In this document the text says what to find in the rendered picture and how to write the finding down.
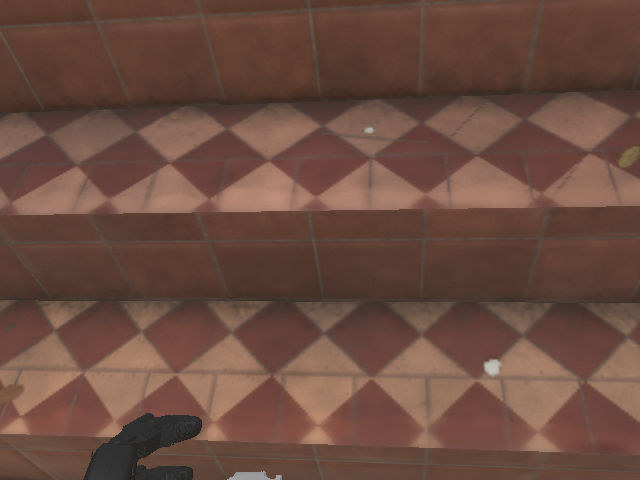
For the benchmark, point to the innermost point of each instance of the robot left hand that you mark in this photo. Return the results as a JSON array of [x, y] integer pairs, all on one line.
[[117, 459]]

